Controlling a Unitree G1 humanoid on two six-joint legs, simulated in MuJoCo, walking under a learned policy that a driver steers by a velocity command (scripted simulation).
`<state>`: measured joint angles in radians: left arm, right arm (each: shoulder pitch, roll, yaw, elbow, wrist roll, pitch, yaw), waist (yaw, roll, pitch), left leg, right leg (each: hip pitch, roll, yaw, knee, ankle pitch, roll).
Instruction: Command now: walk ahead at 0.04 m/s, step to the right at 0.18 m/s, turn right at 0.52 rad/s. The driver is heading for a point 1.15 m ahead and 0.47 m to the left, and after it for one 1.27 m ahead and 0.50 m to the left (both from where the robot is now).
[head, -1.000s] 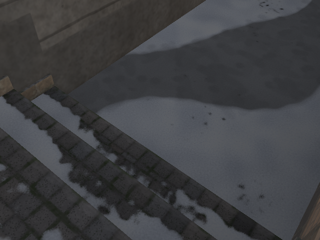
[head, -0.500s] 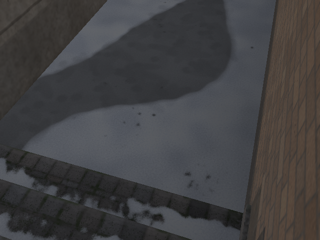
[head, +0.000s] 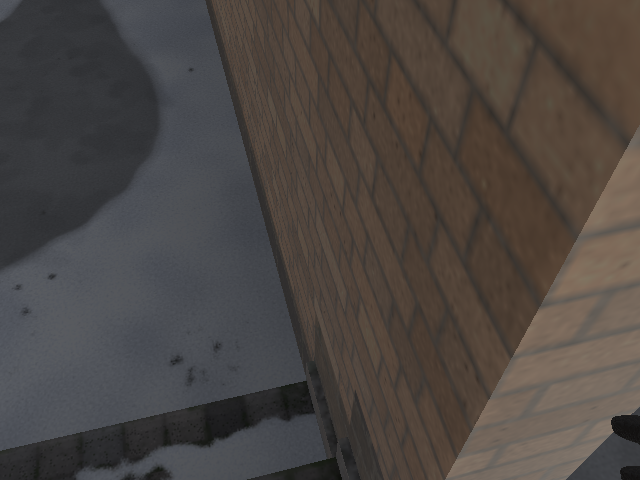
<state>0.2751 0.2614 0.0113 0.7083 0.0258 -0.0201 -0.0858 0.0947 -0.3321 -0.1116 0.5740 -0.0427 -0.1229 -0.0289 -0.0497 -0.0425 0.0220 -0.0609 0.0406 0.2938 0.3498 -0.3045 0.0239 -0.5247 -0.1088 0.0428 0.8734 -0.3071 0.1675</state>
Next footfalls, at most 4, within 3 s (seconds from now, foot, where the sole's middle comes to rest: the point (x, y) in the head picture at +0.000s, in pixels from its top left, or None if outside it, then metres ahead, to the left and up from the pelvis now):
0.08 right None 0.06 -0.17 -0.78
0.40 left None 0.07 0.16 -0.78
1.02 right None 0.17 -0.01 -0.78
1.36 left None -0.02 0.16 -0.78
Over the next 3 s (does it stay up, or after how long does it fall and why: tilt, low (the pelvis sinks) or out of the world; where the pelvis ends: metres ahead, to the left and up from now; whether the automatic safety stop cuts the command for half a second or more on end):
stays up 0.04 0.14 -0.02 its command is cut before an obstacle after 1.9 s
